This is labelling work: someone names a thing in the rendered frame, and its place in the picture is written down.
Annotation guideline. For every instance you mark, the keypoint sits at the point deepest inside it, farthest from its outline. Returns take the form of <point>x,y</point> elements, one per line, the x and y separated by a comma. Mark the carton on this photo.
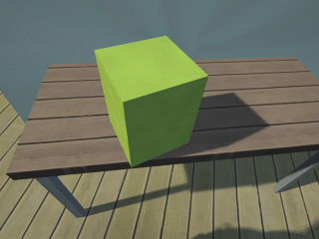
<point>153,91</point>

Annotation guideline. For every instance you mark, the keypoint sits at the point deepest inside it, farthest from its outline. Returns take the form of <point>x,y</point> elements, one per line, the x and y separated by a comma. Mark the table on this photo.
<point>249,107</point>

